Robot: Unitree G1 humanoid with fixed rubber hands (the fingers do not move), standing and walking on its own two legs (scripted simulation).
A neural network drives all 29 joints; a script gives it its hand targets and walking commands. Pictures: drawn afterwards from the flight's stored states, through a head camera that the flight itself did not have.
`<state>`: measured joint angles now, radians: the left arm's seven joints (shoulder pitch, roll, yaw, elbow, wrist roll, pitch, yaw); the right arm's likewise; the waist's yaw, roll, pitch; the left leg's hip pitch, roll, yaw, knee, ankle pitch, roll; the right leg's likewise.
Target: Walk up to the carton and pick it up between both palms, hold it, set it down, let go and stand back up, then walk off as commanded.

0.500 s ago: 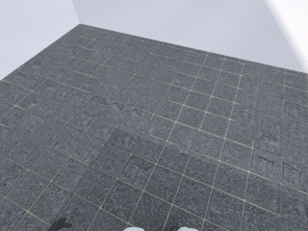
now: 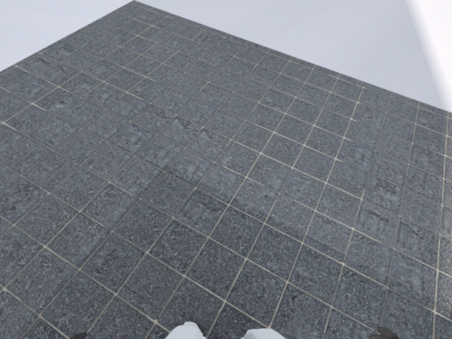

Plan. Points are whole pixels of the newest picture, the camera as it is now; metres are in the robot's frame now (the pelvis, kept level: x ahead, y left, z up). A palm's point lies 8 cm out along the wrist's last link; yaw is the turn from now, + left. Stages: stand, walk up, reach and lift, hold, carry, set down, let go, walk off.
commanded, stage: walk up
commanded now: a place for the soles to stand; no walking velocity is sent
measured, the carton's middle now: out of the picture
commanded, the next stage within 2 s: none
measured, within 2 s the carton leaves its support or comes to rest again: neither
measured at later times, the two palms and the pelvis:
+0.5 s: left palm out of the picture -0.09 +0.26 -0.05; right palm out of the picture -0.04 -0.34 -0.11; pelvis -0.13 -0.06 +0.02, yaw +10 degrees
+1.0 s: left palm out of the picture -0.10 +0.25 -0.08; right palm out of the picture +0.03 -0.33 -0.11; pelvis -0.10 -0.07 +0.01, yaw +20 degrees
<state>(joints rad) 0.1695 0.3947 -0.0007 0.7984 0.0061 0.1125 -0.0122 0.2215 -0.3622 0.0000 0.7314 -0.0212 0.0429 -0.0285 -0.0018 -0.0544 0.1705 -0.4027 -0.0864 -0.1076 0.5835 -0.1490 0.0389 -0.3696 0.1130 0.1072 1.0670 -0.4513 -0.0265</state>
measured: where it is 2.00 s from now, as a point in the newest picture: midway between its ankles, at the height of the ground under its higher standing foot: outside the picture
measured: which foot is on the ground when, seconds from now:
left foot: down 0.00-0.14, up 0.16-0.64, down 0.66-0.94, up 0.96-1.00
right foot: up 0.00-0.12, down 0.14-0.66, up 0.68-0.90, down 0.92-1.00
